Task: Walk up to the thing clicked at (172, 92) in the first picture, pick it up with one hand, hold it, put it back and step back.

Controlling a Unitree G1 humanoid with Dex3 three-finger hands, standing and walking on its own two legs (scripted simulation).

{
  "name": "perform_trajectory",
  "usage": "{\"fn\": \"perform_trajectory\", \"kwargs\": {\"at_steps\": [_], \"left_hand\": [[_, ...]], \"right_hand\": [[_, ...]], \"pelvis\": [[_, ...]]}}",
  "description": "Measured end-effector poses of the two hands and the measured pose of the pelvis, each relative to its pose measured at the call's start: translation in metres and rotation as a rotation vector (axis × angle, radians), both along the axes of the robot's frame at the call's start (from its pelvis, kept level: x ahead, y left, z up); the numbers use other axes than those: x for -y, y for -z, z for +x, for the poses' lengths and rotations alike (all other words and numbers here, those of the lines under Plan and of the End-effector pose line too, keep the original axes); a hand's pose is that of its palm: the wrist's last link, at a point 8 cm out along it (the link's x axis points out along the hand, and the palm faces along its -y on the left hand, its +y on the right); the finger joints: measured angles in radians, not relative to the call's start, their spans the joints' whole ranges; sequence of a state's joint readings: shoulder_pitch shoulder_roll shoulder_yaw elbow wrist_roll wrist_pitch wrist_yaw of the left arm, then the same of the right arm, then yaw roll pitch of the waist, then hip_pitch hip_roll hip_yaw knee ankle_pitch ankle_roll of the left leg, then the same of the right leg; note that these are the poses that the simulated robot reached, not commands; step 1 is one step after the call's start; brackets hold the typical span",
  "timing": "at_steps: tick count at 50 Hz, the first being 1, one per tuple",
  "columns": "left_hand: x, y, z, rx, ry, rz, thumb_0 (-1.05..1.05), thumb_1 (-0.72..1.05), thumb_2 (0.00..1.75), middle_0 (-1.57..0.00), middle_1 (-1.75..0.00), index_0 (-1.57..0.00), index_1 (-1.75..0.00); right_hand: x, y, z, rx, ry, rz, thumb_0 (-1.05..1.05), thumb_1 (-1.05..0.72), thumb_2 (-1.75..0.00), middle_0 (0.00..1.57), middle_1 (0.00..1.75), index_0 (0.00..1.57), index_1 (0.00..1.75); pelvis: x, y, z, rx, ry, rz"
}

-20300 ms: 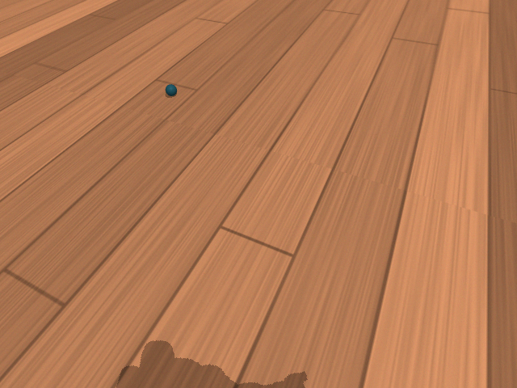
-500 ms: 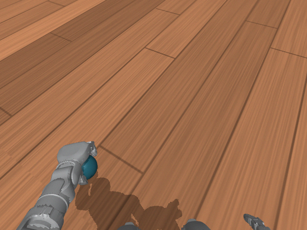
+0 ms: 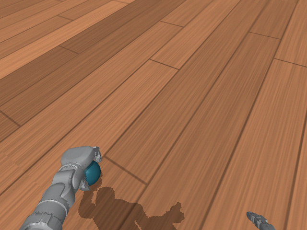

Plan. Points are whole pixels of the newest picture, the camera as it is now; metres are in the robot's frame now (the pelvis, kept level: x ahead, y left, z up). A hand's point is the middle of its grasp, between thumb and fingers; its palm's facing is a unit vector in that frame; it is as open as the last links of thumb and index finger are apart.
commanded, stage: hold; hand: left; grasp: from above
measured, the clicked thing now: (87, 172) +0.31 +0.23 -0.09
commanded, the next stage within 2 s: crouch in 1.44 s
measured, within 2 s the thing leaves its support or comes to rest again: neither
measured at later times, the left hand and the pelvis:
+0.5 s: hand (84, 177) +0.27 +0.21 -0.04, palm faces -0.47 -0.06 -0.88, open 10.3 cm; pelvis -0.02 -0.01 +0.01, yaw +0 degrees
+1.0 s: hand (81, 179) +0.26 +0.21 -0.03, palm faces -0.46 -0.06 -0.89, open 10.4 cm; pelvis -0.03 -0.01 +0.01, yaw +0 degrees
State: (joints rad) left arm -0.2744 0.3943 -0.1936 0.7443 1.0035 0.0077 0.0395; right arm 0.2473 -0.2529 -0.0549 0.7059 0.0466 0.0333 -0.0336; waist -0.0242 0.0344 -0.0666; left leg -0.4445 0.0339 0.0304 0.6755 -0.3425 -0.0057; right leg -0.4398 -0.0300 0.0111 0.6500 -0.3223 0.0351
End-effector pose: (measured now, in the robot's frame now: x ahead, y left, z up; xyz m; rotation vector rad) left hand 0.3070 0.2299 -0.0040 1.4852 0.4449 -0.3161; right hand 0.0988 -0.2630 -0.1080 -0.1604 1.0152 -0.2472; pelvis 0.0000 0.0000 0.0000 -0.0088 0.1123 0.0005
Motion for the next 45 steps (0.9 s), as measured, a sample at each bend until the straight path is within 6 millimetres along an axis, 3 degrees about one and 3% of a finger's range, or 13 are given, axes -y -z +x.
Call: {"fn": "perform_trajectory", "kwargs": {"at_steps": [31,45], "left_hand": [[0.015,-0.024,-0.033,0.009,0.017,-0.006,-0.01,-0.07,0.62,-0.52,-0.86,-0.58,-0.82],[0.014,-0.036,-0.037,0.021,0.021,-0.009,0.00,-0.06,0.63,-0.51,-0.87,-0.57,-0.83]], "right_hand": [[0.000,-0.014,0.004,0.073,-0.037,0.022,0.01,-0.91,-0.89,0.20,0.30,0.20,0.30],[-0.008,-0.019,0.010,0.106,-0.049,0.030,0.01,-0.91,-0.89,0.20,0.30,0.20,0.30]], "pelvis": [[0.008,-0.011,-0.022,0.086,0.002,0.011],[0.006,-0.013,-0.026,0.107,0.004,0.012]]}}
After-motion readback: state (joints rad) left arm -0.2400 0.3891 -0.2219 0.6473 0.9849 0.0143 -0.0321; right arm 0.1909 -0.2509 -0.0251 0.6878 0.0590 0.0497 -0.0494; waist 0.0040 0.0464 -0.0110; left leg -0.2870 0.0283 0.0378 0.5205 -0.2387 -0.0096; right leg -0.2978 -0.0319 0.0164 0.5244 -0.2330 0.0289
